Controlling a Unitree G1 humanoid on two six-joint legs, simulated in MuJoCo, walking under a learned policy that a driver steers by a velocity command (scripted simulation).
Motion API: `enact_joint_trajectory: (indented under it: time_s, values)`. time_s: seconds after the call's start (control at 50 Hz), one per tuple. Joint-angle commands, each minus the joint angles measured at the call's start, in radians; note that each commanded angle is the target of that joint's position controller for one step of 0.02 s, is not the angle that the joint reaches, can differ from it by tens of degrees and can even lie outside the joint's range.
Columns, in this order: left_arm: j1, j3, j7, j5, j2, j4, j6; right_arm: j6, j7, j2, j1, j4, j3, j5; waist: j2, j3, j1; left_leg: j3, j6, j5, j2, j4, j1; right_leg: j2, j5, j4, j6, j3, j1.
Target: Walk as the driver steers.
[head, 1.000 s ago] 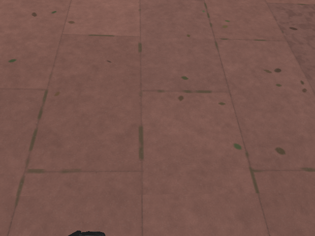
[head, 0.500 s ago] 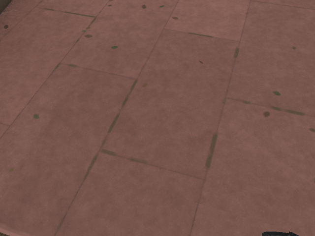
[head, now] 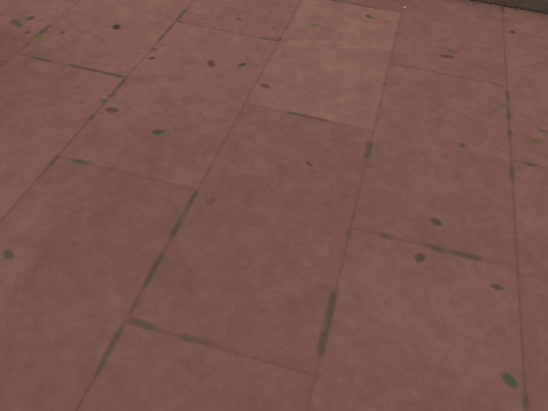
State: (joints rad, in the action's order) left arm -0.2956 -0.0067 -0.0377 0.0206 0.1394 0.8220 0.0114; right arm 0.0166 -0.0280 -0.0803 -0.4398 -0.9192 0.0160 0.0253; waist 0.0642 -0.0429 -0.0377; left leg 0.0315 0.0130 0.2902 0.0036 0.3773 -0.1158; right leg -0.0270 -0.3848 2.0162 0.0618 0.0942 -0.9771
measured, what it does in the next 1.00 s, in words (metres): climbs: right foot 0.17 m higher, then left foot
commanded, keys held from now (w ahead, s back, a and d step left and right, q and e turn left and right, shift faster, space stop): no key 0.38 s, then w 0.62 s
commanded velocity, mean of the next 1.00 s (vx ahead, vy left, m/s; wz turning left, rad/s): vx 0.21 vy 0.00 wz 0.01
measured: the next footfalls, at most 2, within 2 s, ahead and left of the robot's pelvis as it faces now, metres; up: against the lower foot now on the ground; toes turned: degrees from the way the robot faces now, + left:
right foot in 0.14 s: +0.14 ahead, -0.21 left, +0.17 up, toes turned -7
left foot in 0.78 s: +0.21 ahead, +0.14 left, +0.17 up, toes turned -5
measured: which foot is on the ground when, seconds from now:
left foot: down 0.00-0.22, up 0.24-0.76, down 0.78-1.00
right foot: up 0.00-0.12, down 0.14-0.78, up 0.80-1.00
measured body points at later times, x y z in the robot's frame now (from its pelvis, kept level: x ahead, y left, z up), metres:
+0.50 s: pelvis +0.08 -0.09 +0.09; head +0.08 -0.10 +0.54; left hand +0.15 +0.13 -0.04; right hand +0.22 -0.33 -0.03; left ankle +0.05 +0.03 -0.43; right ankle +0.10 -0.20 -0.57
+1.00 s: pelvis +0.23 +0.00 +0.13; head +0.21 +0.00 +0.58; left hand +0.43 +0.23 +0.06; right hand +0.23 -0.22 -0.01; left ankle +0.17 +0.14 -0.57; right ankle +0.22 -0.08 -0.54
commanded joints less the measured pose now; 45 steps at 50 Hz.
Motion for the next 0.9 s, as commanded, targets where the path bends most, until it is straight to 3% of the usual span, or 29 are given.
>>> enact_joint_trajectory:
  time_s: [0.02,0.04,0.1,0.12,0.14,0.16,0.18,0.2,0.22,0.24,0.26,0.3,0.32,0.36,0.4,0.48,0.56,0.62,0.7,0.72,0.74,0.76,0.78,0.8,0.82,0.84,0.86,0.88,0.9]
  values:
    - [0.095,0.022,-0.008,-0.001,-0.022,-0.112,-0.012,-0.003,-0.037,-0.137,-0.041,-0.006,-0.031,-0.016,-0.197,0.096,0.012,-0.224,0.213,-0.562,0.337,-0.102,0.162,-0.069,-0.086,0.066,0.008,0.08,-0.29]
    - [0.1,0.027,-0.002,0.001,-0.024,-0.121,-0.015,-0.011,-0.045,-0.128,-0.03,-0.013,-0.029,-0.018,-0.176,0.09,0.018,-0.197,0.2,-0.552,0.327,-0.102,0.159,-0.081,-0.094,0.018,0.008,0.066,-0.283]
    - [0.203,0.067,0.027,-0.027,-0.066,-0.182,-0.029,-0.06,-0.055,-0.146,0.03,0.006,-0.042,-0.03,-0.144,0.061,0.023,-0.111,0.141,-0.395,0.24,-0.126,0.013,-0.179,0.002,-0.536,-0.003,-0.079,-0.063]
    - [0.27,0.08,0.032,-0.015,-0.08,-0.214,-0.021,-0.083,-0.05,-0.222,-0.024,-0.003,-0.069,-0.054,-0.213,0.056,0.012,-0.093,0.138,-0.406,0.246,-0.213,-0.142,-0.1,-0.415,-0.734,-0.04,-0.207,0.198]
    - [0.308,0.07,0.033,0.001,-0.048,-0.225,-0.019,-0.094,-0.044,-0.26,-0.119,-0.027,-0.087,-0.064,-0.22,0.093,-0.017,-0.132,0.15,-0.43,0.265,-0.23,-0.147,-0.06,-0.352,-0.827,-0.059,-0.255,0.286]
    - [0.215,0.053,0.035,-0.009,-0.002,-0.199,-0.037,-0.091,-0.03,-0.234,-0.169,-0.049,-0.077,-0.075,-0.156,0.059,0.041,-0.105,0.093,-0.713,0.246,-0.141,-0.063,-0.056,-0.085,-0.956,-0.105,-0.165,0.363]
    - [0.092,0.015,0.033,-0.005,0.079,-0.138,-0.052,-0.08,-0.012,-0.216,-0.182,-0.054,-0.072,-0.052,-0.076,-0.062,0.083,-0.02,0.03,-1.063,0.172,0.015,-0.059,-0.069,0.174,-0.943,-0.159,-0.036,0.506]
    - [-0.05,-0.013,0.018,-0.022,0.135,-0.102,-0.048,-0.06,0.008,-0.24,-0.101,-0.034,-0.077,-0.057,-0.032,-0.193,0.161,0.011,-0.019,-1.08,0.106,0.169,-0.099,-0.115,0.187,-1.055,-0.204,0.125,0.655]
    - [-0.174,-0.041,0.004,-0.052,0.196,-0.056,-0.033,-0.05,0.02,-0.204,0.014,-0.003,-0.071,-0.049,0.14,-0.24,0.22,0.015,-0.057,-0.69,0.02,0.351,-0.195,-0.185,0.152,-1.273,-0.241,0.305,0.764]
    - [-0.175,-0.049,-0.007,-0.093,0.219,-0.03,-0.027,-0.048,0.032,-0.144,0.084,0.005,-0.065,-0.043,0.309,-0.219,0.205,-0.092,-0.053,0.046,-0.053,0.703,-0.285,-0.263,0.091,-1.481,-0.295,0.489,0.725]
    - [-0.07,-0.05,-0.004,-0.101,0.21,-0.06,-0.031,-0.037,0.041,-0.108,0.092,0.017,-0.063,-0.054,0.224,-0.175,0.164,-0.226,-0.052,0.161,-0.094,1.007,-0.347,-0.268,0.059,-1.466,-0.289,0.47,0.62]
    - [0.098,-0.027,0.0,-0.051,0.074,-0.08,-0.03,-0.037,0.016,-0.051,0.125,0.071,-0.047,-0.03,0.112,-0.023,0.094,-0.211,-0.004,0.175,-0.087,1.168,-0.505,-0.214,0.069,-1.28,-0.21,0.2,0.48]
    - [0.112,-0.017,0.0,-0.04,0.019,-0.064,-0.036,-0.037,-0.002,-0.08,0.122,0.083,-0.051,-0.013,0.052,0.026,0.072,-0.175,0.005,0.117,-0.087,1.201,-0.533,-0.19,0.108,-1.22,-0.188,0.12,0.445]
    - [0.114,-0.017,-0.005,-0.047,-0.001,-0.041,-0.052,-0.042,-0.011,-0.118,0.098,0.1,-0.057,-0.016,0.005,0.074,0.045,-0.136,0.014,0.017,-0.109,1.293,-0.534,-0.207,0.163,-1.226,-0.205,0.089,0.392]
    - [0.076,-0.016,-0.013,-0.052,0.011,-0.036,-0.065,-0.053,-0.007,-0.126,0.093,0.132,-0.055,-0.029,0.005,0.065,0.033,-0.149,0.024,-0.074,-0.111,1.322,-0.582,-0.234,0.058,-1.251,-0.231,0.124,0.411]
    - [0.017,-0.015,-0.026,-0.046,0.036,-0.037,-0.081,-0.071,0.002,-0.156,0.136,0.206,-0.056,-0.025,0.042,0.077,0.042,-0.173,0.019,-0.102,-0.085,1.452,-0.733,-0.282,-0.266,-1.355,-0.242,0.255,0.449]
    - [-0.031,-0.031,-0.034,-0.052,0.085,-0.055,-0.091,-0.057,0.014,-0.149,0.253,0.303,-0.045,-0.025,0.062,0.075,0.068,-0.154,-0.017,-0.1,-0.044,1.442,-0.858,-0.308,-0.326,-1.37,-0.232,0.249,0.543]
    - [-0.058,-0.035,-0.046,-0.046,0.081,-0.074,-0.09,-0.049,0.019,-0.148,0.338,0.375,-0.034,-0.03,0.066,0.085,0.091,-0.211,-0.043,-0.079,0.03,1.333,-0.892,-0.334,-0.304,-1.366,-0.223,0.284,0.549]
    - [-0.054,-0.062,-0.062,-0.035,0.163,-0.099,-0.078,-0.05,0.027,-0.122,0.355,0.41,-0.014,-0.05,0.053,0.088,0.091,-0.124,-0.06,0.038,0.115,1.035,-0.808,-0.352,-0.325,-1.358,-0.189,0.254,0.517]
    - [-0.07,-0.076,-0.065,-0.02,0.218,-0.078,-0.053,-0.052,0.035,-0.108,0.312,0.39,-0.005,-0.063,0.036,0.062,0.067,0.06,-0.065,0.274,0.072,0.792,-0.586,-0.276,-0.398,-1.411,-0.178,0.131,0.434]
    - [-0.081,-0.095,-0.072,0.001,0.263,-0.058,-0.041,-0.047,0.041,-0.118,0.291,0.381,-0.004,-0.066,0.087,0.08,0.051,0.084,-0.067,0.503,0.059,0.568,-0.381,-0.224,-0.404,-1.423,-0.132,0.093,0.332]
    - [-0.062,-0.099,-0.067,-0.01,0.257,-0.025,-0.031,-0.045,0.044,-0.136,0.163,0.308,-0.025,-0.07,0.066,0.074,-0.008,0.12,-0.059,0.325,0.047,0.417,-0.199,-0.201,-0.416,-1.288,-0.097,0.03,0.29]
    - [-0.074,-0.069,-0.036,-0.068,0.131,0.002,-0.036,-0.044,0.04,-0.199,-0.086,0.152,-0.074,-0.046,-0.11,0.0,-0.062,0.28,-0.065,0.199,-0.092,0.517,0.044,-0.119,-0.425,-1.037,-0.104,-0.113,0.211]
    - [0.042,-0.038,-0.015,-0.027,0.044,-0.08,-0.045,-0.021,0.034,-0.292,-0.327,0.079,-0.107,-0.007,-0.425,0.032,-0.169,-0.258,0.103,0.378,0.139,0.251,0.056,-0.016,-0.262,-0.602,-0.043,-0.213,0.018]
    - [0.112,-0.019,0.001,-0.001,-0.029,-0.126,-0.077,0.012,0.035,-0.301,-0.331,0.1,-0.086,0.013,-0.481,0.047,-0.14,-0.861,0.211,0.233,0.272,-0.026,-0.005,0.054,-0.19,-0.319,-0.041,0.055,-0.007]
    - [0.136,-0.022,0.02,0.006,-0.006,-0.15,-0.094,0.025,0.033,-0.212,-0.201,0.157,-0.057,0.006,-0.372,0.114,-0.093,-0.852,0.227,-0.024,0.299,-0.029,-0.062,0.056,-0.103,-0.227,-0.028,0.086,-0.031]
    - [0.299,0.0,0.032,-0.034,0.017,-0.233,-0.094,0.026,0.028,-0.173,-0.087,0.202,-0.041,0.033,-0.201,0.101,-0.11,-0.542,0.158,-0.262,0.202,0.058,-0.183,-0.001,-0.121,-0.283,-0.03,-0.012,0.106]
    - [0.124,-0.002,0.036,-0.017,0.022,-0.225,-0.082,0.038,0.027,-0.223,0.057,0.234,-0.058,0.021,-0.208,0.017,0.047,-0.573,0.216,-0.391,0.232,0.141,-0.068,0.01,-0.133,-0.331,-0.021,-0.031,0.066]
    - [0.134,-0.002,0.031,-0.016,0.046,-0.263,-0.065,0.052,0.021,-0.228,0.145,0.251,-0.06,-0.018,-0.222,0.042,0.085,-0.607,0.223,-0.386,0.273,0.139,-0.139,-0.026,-0.255,-0.471,-0.015,-0.043,0.076]
Keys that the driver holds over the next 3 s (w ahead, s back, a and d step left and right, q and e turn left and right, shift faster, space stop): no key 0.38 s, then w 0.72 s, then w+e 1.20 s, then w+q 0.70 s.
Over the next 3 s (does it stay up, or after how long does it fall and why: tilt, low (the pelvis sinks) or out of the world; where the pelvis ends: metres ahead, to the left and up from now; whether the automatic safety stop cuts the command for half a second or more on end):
stays up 1.23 -0.31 0.16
